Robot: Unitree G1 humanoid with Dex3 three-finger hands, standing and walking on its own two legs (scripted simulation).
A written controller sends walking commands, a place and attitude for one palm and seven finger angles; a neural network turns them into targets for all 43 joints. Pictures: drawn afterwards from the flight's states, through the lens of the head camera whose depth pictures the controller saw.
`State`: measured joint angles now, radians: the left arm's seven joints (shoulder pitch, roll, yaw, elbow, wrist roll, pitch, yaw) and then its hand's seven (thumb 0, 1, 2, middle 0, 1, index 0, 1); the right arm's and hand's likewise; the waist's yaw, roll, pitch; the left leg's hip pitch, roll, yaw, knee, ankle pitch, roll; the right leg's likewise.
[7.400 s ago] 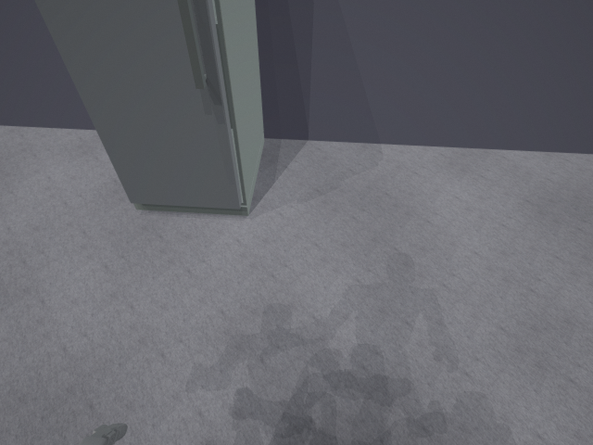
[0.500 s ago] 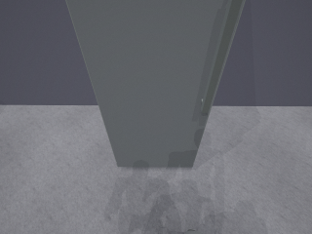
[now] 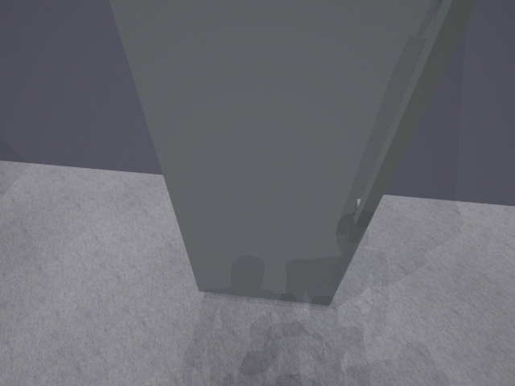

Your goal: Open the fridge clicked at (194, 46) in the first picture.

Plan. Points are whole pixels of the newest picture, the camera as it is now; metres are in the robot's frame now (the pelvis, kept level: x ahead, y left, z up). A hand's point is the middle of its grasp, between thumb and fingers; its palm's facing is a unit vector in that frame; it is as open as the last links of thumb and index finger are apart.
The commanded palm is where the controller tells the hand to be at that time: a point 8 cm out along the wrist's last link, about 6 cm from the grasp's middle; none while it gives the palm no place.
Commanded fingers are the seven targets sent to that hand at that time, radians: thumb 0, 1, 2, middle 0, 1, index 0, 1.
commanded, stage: come to a stop and stand still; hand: right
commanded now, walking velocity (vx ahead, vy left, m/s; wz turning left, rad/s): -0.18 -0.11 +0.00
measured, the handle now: (393, 133) +0.49 -0.19 +0.15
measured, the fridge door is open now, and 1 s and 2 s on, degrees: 0 0 0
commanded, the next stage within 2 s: look again from close up in 1.94 s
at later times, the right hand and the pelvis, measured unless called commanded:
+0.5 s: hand out of the picture -0.01 -0.22 -0.17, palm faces +0.07 +0.98 -0.18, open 7.4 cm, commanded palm none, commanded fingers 0.00 -0.90 -0.90 0.20 0.30 0.20 0.30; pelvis -0.04 -0.03 +0.01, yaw +0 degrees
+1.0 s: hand out of the picture -0.05 -0.16 -0.17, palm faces +0.02 +0.98 -0.19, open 7.3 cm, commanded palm none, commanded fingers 0.00 -0.90 -0.90 0.20 0.30 0.20 0.30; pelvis -0.06 +0.00 +0.00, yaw +1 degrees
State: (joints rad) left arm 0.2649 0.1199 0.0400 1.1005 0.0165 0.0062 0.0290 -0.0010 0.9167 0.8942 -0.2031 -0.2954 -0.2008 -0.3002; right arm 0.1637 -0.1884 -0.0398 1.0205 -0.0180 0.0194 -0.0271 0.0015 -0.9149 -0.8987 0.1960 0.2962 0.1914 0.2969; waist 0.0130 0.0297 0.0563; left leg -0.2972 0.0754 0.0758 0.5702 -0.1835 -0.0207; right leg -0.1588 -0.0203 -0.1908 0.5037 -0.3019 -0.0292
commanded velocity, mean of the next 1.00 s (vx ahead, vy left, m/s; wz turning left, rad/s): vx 0.02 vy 0.02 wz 0.00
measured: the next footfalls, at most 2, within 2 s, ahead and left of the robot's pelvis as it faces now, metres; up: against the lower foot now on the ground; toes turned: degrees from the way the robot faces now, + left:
right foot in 0.34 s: +0.04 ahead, -0.12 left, +0.00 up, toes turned -9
left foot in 0.70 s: -0.02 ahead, +0.10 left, +0.00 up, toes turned +4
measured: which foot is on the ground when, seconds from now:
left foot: down 0.00-0.38, up 0.40-0.68, down 0.70-1.00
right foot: down 0.00-0.04, up 0.06-0.32, down 0.34-1.00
